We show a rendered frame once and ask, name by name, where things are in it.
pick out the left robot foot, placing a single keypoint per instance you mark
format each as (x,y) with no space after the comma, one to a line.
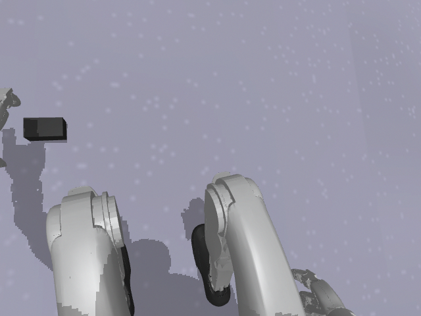
(127,288)

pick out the left robot hand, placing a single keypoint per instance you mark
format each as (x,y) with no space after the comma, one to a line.
(7,100)

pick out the right robot hand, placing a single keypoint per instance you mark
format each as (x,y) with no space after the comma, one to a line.
(323,298)

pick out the small box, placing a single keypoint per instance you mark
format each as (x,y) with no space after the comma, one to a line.
(42,129)

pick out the right robot foot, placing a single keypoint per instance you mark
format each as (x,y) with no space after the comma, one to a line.
(201,255)

